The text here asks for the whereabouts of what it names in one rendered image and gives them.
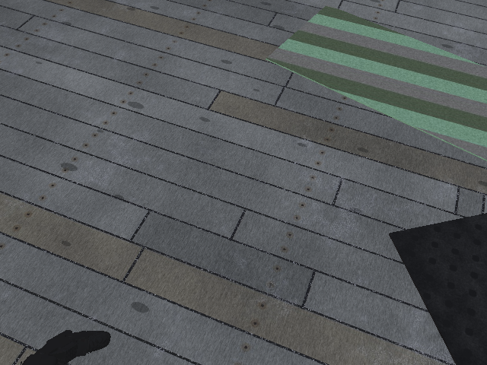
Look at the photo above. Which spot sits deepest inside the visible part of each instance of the robot left hand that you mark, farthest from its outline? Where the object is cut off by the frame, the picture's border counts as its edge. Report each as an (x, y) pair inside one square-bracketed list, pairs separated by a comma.
[(66, 346)]

